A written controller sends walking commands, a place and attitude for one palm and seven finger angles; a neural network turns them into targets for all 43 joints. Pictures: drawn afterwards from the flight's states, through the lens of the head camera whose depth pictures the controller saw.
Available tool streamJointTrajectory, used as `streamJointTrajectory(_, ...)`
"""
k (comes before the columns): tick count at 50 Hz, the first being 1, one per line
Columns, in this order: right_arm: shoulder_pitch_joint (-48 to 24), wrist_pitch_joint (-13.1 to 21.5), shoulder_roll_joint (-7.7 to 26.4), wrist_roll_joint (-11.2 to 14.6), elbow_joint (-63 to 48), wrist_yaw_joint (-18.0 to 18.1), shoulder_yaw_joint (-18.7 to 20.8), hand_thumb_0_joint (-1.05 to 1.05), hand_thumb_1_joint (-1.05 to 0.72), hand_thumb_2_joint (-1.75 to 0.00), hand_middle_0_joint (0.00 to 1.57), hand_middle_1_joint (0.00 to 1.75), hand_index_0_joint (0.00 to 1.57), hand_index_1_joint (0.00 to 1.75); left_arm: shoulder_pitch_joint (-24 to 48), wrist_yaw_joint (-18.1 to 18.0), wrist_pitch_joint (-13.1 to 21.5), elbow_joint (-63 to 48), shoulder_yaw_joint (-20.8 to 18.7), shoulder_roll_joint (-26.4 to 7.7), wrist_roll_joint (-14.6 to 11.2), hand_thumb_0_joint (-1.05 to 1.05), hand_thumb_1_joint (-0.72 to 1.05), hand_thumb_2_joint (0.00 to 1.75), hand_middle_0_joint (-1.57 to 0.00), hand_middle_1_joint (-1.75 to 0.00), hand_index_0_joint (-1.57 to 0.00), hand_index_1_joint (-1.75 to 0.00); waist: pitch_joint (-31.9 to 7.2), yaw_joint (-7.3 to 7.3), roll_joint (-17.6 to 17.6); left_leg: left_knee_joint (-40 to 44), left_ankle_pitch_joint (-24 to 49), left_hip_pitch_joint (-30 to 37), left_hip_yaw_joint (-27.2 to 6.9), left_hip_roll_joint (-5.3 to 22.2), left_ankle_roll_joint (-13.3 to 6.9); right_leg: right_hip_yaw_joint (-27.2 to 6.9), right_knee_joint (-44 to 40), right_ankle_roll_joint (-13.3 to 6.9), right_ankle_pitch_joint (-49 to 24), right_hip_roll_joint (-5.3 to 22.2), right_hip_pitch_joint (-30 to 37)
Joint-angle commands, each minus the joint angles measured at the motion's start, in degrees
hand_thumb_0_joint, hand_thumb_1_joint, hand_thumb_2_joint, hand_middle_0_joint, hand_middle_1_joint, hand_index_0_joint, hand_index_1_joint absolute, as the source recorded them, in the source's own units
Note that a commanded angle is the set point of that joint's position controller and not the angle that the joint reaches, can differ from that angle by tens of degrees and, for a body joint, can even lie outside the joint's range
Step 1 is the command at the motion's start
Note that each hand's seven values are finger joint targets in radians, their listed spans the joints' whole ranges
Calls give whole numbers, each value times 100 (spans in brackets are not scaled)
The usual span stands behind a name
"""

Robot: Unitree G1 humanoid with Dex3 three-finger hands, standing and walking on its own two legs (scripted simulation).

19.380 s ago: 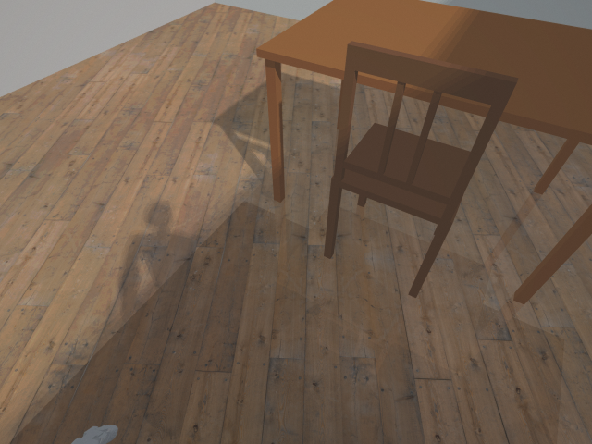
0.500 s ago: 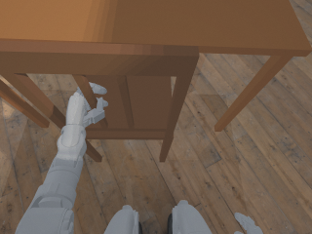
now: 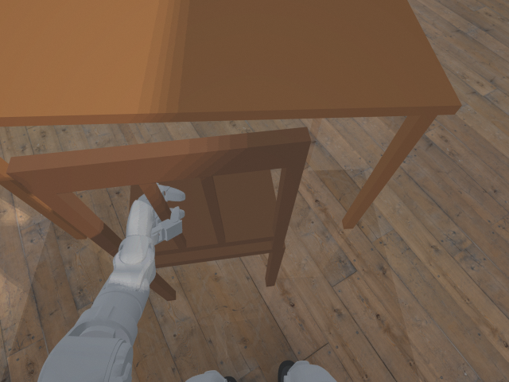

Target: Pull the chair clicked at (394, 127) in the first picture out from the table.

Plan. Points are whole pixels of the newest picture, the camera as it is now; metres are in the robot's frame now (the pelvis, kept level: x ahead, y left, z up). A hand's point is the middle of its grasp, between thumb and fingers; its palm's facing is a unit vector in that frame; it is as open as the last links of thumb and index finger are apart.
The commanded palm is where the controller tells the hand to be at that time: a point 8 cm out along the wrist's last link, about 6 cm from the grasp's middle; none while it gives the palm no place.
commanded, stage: step backward, pulling the chair out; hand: left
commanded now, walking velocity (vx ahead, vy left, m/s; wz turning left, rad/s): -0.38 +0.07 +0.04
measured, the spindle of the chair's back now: (167, 218) +0.40 +0.16 -0.08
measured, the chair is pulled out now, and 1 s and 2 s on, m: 0.06 0.25 0.53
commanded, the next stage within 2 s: stop walking, hand still on the chair in 1.78 s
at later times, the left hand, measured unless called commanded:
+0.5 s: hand (180, 273) +0.29 +0.12 -0.06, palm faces +0.04 -0.99 -0.16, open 5.0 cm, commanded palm +0.28 +0.18 -0.06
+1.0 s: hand (178, 339) +0.19 +0.12 -0.06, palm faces +0.02 -0.98 -0.18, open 5.1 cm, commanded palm +0.18 +0.17 -0.06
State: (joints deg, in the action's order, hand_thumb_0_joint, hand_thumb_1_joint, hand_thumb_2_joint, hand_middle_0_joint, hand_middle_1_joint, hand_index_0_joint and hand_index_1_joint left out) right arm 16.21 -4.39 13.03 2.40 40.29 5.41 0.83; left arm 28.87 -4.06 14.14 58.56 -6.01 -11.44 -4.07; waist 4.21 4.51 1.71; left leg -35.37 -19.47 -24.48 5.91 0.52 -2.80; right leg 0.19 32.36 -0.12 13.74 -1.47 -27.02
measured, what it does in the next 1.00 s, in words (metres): walks backwards: right foot, then left foot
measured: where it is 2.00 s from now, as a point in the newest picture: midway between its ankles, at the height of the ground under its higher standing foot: outside the picture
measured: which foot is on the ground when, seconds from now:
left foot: down 0.00-0.60, up 0.62-0.76, down 0.78-1.00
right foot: down 0.00-0.26, up 0.28-0.46, down 0.48-0.82, up 0.84-0.94, down 0.96-1.00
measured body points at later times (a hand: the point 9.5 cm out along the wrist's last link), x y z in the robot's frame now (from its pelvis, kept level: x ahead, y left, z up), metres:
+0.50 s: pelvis -0.08 -0.01 +0.00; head +0.00 -0.01 +0.44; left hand +0.28 +0.18 -0.05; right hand +0.02 -0.26 -0.13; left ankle -0.02 +0.08 -0.73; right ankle -0.09 -0.16 -0.73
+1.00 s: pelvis -0.19 -0.02 +0.00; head -0.11 -0.02 +0.44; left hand +0.18 +0.17 -0.04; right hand -0.11 -0.28 -0.13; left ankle -0.13 +0.13 -0.73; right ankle -0.16 -0.15 -0.73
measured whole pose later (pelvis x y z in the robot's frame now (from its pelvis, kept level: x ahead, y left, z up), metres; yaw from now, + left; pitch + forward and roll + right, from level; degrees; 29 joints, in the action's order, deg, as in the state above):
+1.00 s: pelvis -0.19 -0.02 +0.00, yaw -2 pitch +2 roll -1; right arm 12.4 1.1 13.0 1.1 43.0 4.6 1.0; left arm 30.1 -5.3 12.2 60.7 -3.4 -11.8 -2.9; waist 8.2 2.3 0.5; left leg -36.3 -14.2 -24.3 -0.3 4.3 2.2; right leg 0.3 33.7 0.5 15.3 -0.5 -20.9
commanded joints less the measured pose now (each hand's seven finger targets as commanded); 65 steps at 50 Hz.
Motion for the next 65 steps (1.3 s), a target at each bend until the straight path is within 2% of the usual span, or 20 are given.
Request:
streamJointTrajectory(1,574,231,995,65,-317,189,356,0,-90,-90,20,30,20,30,1604,-105,261,-923,59,-1158,271,0,90,90,-50,-145,-50,-145,-2976,-35,-127,-111,2398,804,-762,783,420,-1116,14,-414,-4564,1395,1783)
streamJointTrajectory(7,192,311,1040,167,-244,252,274,0,-90,-90,20,30,20,30,1749,-164,56,-791,224,-1107,224,0,90,90,-50,-145,-50,-145,-2714,-92,-611,-68,-57,322,-833,387,405,-1258,-485,-394,-4043,1844,1969)
streamJointTrajectory(12,-61,346,1091,135,-301,308,221,0,-90,-90,20,30,20,30,1862,-165,118,-1025,527,-728,142,0,90,90,-50,-145,-50,-145,-2425,-170,447,1158,2338,953,-1429,1225,-43,-250,323,60,-1162,645,1067)
streamJointTrajectory(16,-12,462,914,-32,-310,193,221,0,-90,-90,20,30,20,30,2272,-166,190,-1123,502,-579,133,0,90,90,-50,-145,-50,-145,-2261,-224,777,1093,3514,1919,-1832,1810,-460,-255,1460,-15,1264,406,39)
streamJointTrajectory(19,52,648,926,-89,-154,121,206,0,-90,-90,20,30,20,30,2316,-193,251,-884,522,-498,232,0,90,90,-50,-145,-50,-145,-2136,-194,444,680,4363,2293,-1629,1843,-454,-218,850,-2,981,470,205)
streamJointTrajectory(24,-72,780,983,-95,-26,97,229,0,-90,-90,20,30,20,30,2123,-151,361,-710,336,-724,371,0,90,90,-50,-145,-50,-145,-2092,-273,781,376,3219,1632,-1276,1481,-165,-175,-88,-17,-446,578,854)
streamJointTrajectory(26,15,765,1049,-32,-2,151,304,0,-90,-90,20,30,20,30,1894,-176,341,-643,75,-1088,337,0,90,90,-50,-145,-50,-145,-2365,-255,107,158,2738,1325,-1054,1249,53,-300,-158,-26,-1664,675,1223)
streamJointTrajectory(30,-261,763,897,33,-42,209,264,0,-90,-90,20,30,20,30,1982,-265,306,-729,44,-1453,310,0,90,90,-50,-145,-50,-145,-2305,-215,-717,-870,-331,479,-654,269,498,-1700,-963,-514,-2557,2097,1343)
streamJointTrajectory(33,-363,775,929,18,27,189,178,0,-90,-90,20,30,20,30,1720,-268,40,-684,72,-1340,314,0,90,90,-50,-145,-50,-145,-2136,-288,-901,-1330,-803,-101,-1230,160,535,-1602,-789,-892,-3408,2498,1822)
streamJointTrajectory(36,-299,759,966,44,100,250,133,0,-90,-90,20,30,20,30,1722,-263,-93,-685,117,-1230,285,0,90,90,-50,-145,-50,-145,-2076,-173,-891,-64,-55,364,-1118,246,510,-862,-344,-500,-3820,2024,1961)
streamJointTrajectory(39,-138,708,1109,35,-32,290,269,0,-90,-90,20,30,20,30,1859,-212,-40,-865,370,-808,167,0,90,90,-50,-145,-50,-145,-2210,-248,-153,948,3115,1166,-1401,1059,89,-156,336,148,-2213,767,1451)
streamJointTrajectory(43,-161,635,938,-169,-214,85,321,0,-90,-90,20,30,20,30,2069,-139,80,-1078,490,-463,273,0,90,90,-50,-145,-50,-145,-2202,-249,1373,870,4169,1744,-1986,1719,-403,-97,1321,67,1135,344,453)
streamJointTrajectory(46,98,713,957,-145,-117,-29,364,0,-90,-90,20,30,20,30,1890,-139,196,-915,336,-607,332,0,90,90,-50,-145,-50,-145,-2379,-190,802,135,5427,2386,-1761,1670,-302,-171,250,21,-193,344,765)
streamJointTrajectory(49,-114,697,931,-125,-154,-22,314,0,-90,-90,20,30,20,30,1937,-85,266,-851,340,-774,418,0,90,90,-50,-145,-50,-145,-1937,-216,796,168,3332,932,-1323,1297,46,-342,-255,-48,-1893,669,1597)
streamJointTrajectory(51,34,677,909,1,-144,93,390,0,-90,-90,20,30,20,30,1647,-154,258,-740,-3,-1340,318,0,90,90,-50,-145,-50,-145,-2473,-146,-743,-569,1348,492,-688,546,462,-1145,-550,-337,-3326,1481,2164)
streamJointTrajectory(52,-212,682,866,15,-185,106,357,0,-90,-90,20,30,20,30,1605,-163,216,-716,-27,-1407,331,0,90,90,-50,-145,-50,-145,-2421,-235,-943,-1191,-478,246,-721,188,569,-1572,-858,-623,-3534,2006,1973)
streamJointTrajectory(54,-462,736,802,-63,-170,142,228,0,-90,-90,20,30,20,30,1607,-170,79,-693,41,-1259,350,0,90,90,-50,-145,-50,-145,-2161,-357,-821,-1807,-1119,-62,-1131,119,546,-1578,-990,-882,-2562,2337,1627)
streamJointTrajectory(59,-115,787,885,-59,67,258,118,0,-90,-90,20,30,20,30,1690,-160,-33,-738,302,-854,259,0,90,90,-50,-145,-50,-145,-2056,-126,-1145,799,378,894,-847,305,404,-511,-505,-173,-1572,1435,1341)
streamJointTrajectory(63,-433,727,897,-192,-278,162,194,0,-90,-90,20,30,20,30,2311,-101,137,-1214,668,-360,267,0,90,90,-50,-145,-50,-145,-1906,-269,1572,1638,1416,643,-2448,1860,-460,-35,1806,88,1098,315,663)
streamJointTrajectory(65,-179,749,854,-193,-99,105,266,0,-90,-90,20,30,20,30,2278,-131,161,-994,556,-368,265,0,90,90,-50,-145,-50,-145,-1948,-225,820,946,3454,1521,-2293,1920,-635,-189,1863,59,1366,272,226)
